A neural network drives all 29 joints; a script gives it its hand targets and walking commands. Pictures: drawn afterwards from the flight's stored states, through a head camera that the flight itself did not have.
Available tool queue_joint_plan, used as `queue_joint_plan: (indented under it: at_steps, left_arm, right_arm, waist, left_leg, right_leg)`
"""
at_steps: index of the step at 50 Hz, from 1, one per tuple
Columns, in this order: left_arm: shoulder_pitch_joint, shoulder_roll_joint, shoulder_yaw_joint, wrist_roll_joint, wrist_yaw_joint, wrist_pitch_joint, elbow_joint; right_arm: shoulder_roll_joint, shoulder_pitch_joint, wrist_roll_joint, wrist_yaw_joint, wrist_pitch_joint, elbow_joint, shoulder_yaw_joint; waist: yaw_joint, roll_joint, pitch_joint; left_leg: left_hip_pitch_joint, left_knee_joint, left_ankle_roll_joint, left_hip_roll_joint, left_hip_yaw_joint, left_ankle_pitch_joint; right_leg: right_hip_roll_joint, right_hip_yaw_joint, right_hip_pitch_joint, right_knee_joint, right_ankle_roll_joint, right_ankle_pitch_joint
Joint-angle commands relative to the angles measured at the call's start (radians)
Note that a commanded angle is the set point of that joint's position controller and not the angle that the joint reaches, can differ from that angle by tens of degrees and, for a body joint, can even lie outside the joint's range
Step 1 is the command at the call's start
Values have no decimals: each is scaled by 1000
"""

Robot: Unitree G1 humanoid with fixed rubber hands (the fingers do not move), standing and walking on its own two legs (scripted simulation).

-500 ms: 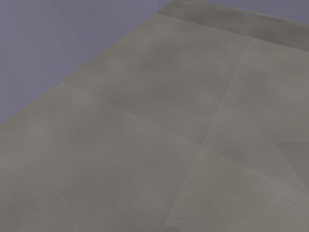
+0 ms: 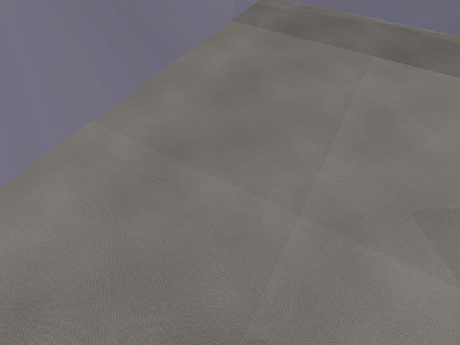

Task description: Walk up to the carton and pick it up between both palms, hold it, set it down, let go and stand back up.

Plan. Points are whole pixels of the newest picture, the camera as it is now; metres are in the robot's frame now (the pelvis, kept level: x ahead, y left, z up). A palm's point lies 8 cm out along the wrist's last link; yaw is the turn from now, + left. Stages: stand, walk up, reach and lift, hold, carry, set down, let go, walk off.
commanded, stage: stand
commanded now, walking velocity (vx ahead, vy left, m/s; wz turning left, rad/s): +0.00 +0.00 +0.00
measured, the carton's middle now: out of the picture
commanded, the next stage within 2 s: walk up in 0.08 s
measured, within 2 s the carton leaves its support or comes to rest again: neither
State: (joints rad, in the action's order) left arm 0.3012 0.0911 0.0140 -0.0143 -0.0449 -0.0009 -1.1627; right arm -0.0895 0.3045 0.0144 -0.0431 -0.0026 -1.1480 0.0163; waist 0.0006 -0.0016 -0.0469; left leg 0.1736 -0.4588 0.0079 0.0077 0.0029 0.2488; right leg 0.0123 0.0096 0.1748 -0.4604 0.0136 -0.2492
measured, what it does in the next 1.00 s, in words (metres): steps to the right, turning right: right foot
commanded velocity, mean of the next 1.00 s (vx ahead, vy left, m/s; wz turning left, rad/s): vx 0.00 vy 0.00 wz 0.00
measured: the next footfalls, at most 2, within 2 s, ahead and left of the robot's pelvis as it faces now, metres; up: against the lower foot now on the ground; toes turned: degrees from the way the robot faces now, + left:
right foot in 0.68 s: +0.06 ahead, -0.29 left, +0.00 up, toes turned -30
left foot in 1.06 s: +0.27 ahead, -0.22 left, +0.00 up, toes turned -42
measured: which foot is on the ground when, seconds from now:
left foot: down 0.00-0.66, up 0.68-1.00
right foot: down 0.00-0.28, up 0.30-0.66, down 0.68-1.00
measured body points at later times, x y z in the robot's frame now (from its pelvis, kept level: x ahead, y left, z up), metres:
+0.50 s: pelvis -0.01 -0.03 -0.01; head +0.00 -0.04 +0.44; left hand +0.07 +0.24 -0.14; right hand -0.01 -0.29 -0.16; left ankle +0.00 +0.12 -0.74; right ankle +0.01 -0.20 -0.68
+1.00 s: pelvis +0.07 -0.20 -0.01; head +0.09 -0.21 +0.44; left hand +0.25 -0.01 -0.15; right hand +0.01 -0.47 -0.13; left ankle +0.22 -0.17 -0.71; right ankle +0.03 -0.27 -0.74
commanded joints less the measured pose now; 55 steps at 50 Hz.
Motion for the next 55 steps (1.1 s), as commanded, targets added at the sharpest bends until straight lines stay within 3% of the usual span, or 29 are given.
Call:
queue_joint_plan:
  at_steps: [1, 13, 14, 15, 16, 17, 18, 19, 20, 26, 30, 31, 32, 33, 34, 35, 36, 37, 39, 40, 43, 47, 48, 50, 51, 52, 53, 54, 55]
  left_arm:
    - [79, 70, 9, 0, -4, 6, 7]
    - [94, 64, 6, 0, -4, 7, 3]
    - [-80, 298, 76, -4, 32, 1, 162]
    - [-111, 261, 72, -12, 46, -8, 183]
    - [-163, 238, 72, -56, 48, -26, 211]
    - [-177, 246, 82, -68, 56, -41, 232]
    - [-162, 251, 91, -76, 64, -46, 234]
    - [-118, 229, 93, -77, 75, -45, 244]
    - [-76, 225, 92, -68, 84, -46, 225]
    - [-135, 197, 52, -25, 141, -66, 268]
    - [-97, 247, 53, -6, 157, -43, 286]
    - [-58, 267, 60, -2, 151, -33, 278]
    - [12, 298, 76, 3, 140, -20, 257]
    - [136, 380, 106, 13, 123, -10, 232]
    - [193, 452, 111, 14, 109, -6, 236]
    - [154, 512, 110, 19, 105, -9, 250]
    - [103, 541, 123, 25, 95, -14, 278]
    - [56, 522, 116, 22, 84, -19, 295]
    - [-28, 438, 87, 7, 75, -18, 378]
    - [-52, 410, 75, 0, 83, -14, 393]
    - [-30, 384, 61, -7, 106, -12, 419]
    - [-49, 389, 57, -17, 127, -27, 443]
    - [-64, 386, 54, -19, 132, -32, 443]
    - [-124, 378, 46, -25, 142, -40, 454]
    - [-123, 347, 35, -31, 147, -41, 458]
    - [-92, 307, 20, -33, 150, -41, 459]
    - [-23, 278, 19, -37, 149, -43, 451]
    - [20, 328, 45, -60, 141, -48, 435]
    - [1, 374, 64, -73, 143, -54, 430]
  right_arm:
    - [-76, 76, 0, -4, -6, 9, 11]
    - [-71, 84, -1, -3, -6, 3, 9]
    - [-297, -17, 36, -25, -23, 133, 96]
    - [-334, 45, 44, -40, -31, 116, 112]
    - [-325, 71, 46, -59, -32, 115, 114]
    - [-290, 39, 38, -69, -36, 126, 110]
    - [-264, 5, 38, -73, -47, 127, 108]
    - [-250, -45, 49, -76, -57, 132, 92]
    - [-242, -88, 52, -77, -63, 150, 92]
    - [-335, -106, 74, -41, -56, 213, 95]
    - [-407, -121, 90, -20, -30, 255, 101]
    - [-409, -126, 88, -14, -21, 265, 95]
    - [-383, -133, 86, -3, -10, 281, 79]
    - [-321, -153, 81, 12, -4, 317, 58]
    - [-254, -199, 72, 33, 3, 382, 44]
    - [-248, -149, 53, 34, 4, 410, 39]
    - [-256, -137, 41, 32, -7, 417, 30]
    - [-268, -147, 28, 33, -21, 420, 19]
    - [-305, -101, 10, 32, -48, 393, 18]
    - [-314, -76, 5, 27, -53, 388, 24]
    - [-290, -56, 2, 21, -51, 406, 19]
    - [-272, -80, 6, 16, -54, 451, 26]
    - [-266, -73, 4, 15, -55, 458, 29]
    - [-263, 32, 4, 6, -59, 438, 36]
    - [-275, 84, 13, -2, -61, 430, 42]
    - [-319, 143, 25, -12, -65, 428, 55]
    - [-377, 170, 34, -28, -68, 438, 62]
    - [-389, 99, 40, -51, -65, 451, 56]
    - [-374, 70, 34, -64, -71, 428, 55]
  waist:
    - [0, 2, -60]
    - [1, 2, -63]
    - [9, 39, -69]
    - [47, 184, -10]
    - [70, 136, -12]
    - [61, 90, -17]
    - [34, 72, -44]
    - [-23, 111, -42]
    - [-41, 121, -36]
    - [-9, 151, -96]
    - [-27, 150, -72]
    - [-51, 98, -52]
    - [-93, -23, -17]
    - [-162, -227, 19]
    - [-185, -393, -21]
    - [-147, -341, -7]
    - [-140, -313, 8]
    - [-113, -292, -15]
    - [-56, -274, 20]
    - [-45, -248, 44]
    - [-49, -119, 97]
    - [-45, -40, 76]
    - [-30, -39, 54]
    - [44, -7, 23]
    - [68, 24, 16]
    - [88, 103, 39]
    - [68, 218, 86]
    - [15, 92, 16]
    - [9, 56, -44]
  left_leg:
    - [48, 108, 28, -75, -79, -58]
    - [56, 114, 28, -75, -82, -41]
    - [-243, 92, 117, -156, -134, 50]
    - [-340, 211, 201, -368, -271, 107]
    - [-230, 254, 281, -539, -329, 102]
    - [-133, 277, 304, -564, -327, 117]
    - [-80, 281, 288, -539, -269, 115]
    - [-97, 258, 262, -514, -181, 119]
    - [-93, 239, 241, -480, -101, 109]
    - [-18, 200, 219, -406, 162, 181]
    - [37, 122, 182, -397, 216, 267]
    - [61, 56, 160, -380, 237, 268]
    - [88, -120, 122, -312, 294, 219]
    - [170, -479, 72, -179, 324, 169]
    - [445, -703, 39, -41, 215, 516]
    - [577, -750, 35, -31, 60, 531]
    - [591, -770, 33, -69, -1, 504]
    - [597, -743, 35, -97, -25, 445]
    - [451, -566, 25, -132, -29, 345]
    - [382, -514, 26, -110, -11, 309]
    - [312, -442, 21, -53, 33, 184]
    - [201, -327, 24, -4, 53, 37]
    - [125, -275, 28, 9, 56, 10]
    - [-117, -134, 49, 24, 50, -62]
    - [-248, -66, 60, -5, 12, -42]
    - [-356, 40, 81, -154, -153, 151]
    - [-307, 211, 129, -471, -541, 532]
    - [-171, 321, 183, -614, -712, 698]
    - [-78, 346, 221, -611, -709, 721]
  right_leg:
    - [55, 55, 40, 92, -34, 80]
    - [56, 56, 49, 95, -32, 68]
    - [11, 131, 451, -95, -36, -54]
    - [-16, 2, 570, -324, 18, -175]
    - [105, 32, 562, -517, 57, -249]
    - [135, 50, 532, -597, 70, -242]
    - [166, 81, 517, -633, 71, -209]
    - [203, 109, 503, -656, 72, -200]
    - [205, 114, 483, -639, 70, -169]
    - [184, -34, 381, -441, 57, -45]
    - [101, -169, 195, -313, 21, -33]
    - [68, -198, 116, -255, 4, -6]
    - [26, -197, 14, -160, -18, 7]
    - [23, -24, -89, -12, -94, -25]
    - [162, 353, -181, 121, -158, 21]
    - [274, 596, -194, 225, -244, -47]
    - [296, 616, -172, 274, -289, -191]
    - [256, 548, -145, 249, -288, -227]
    - [172, 428, -46, 158, -236, -100]
    - [147, 388, -5, 140, -222, -26]
    - [135, 372, 22, 117, -233, 79]
    - [95, 393, 187, 116, -201, -143]
    - [71, 388, 276, 111, -182, -222]
    - [21, 362, 492, 46, -122, -376]
    - [-15, 342, 604, -15, -80, -441]
    - [-65, 283, 693, -153, -38, -478]
    - [-128, 170, 669, -514, 3, -366]
    - [-59, 109, 691, -695, 53, -329]
    - [14, 93, 691, -768, 78, -290]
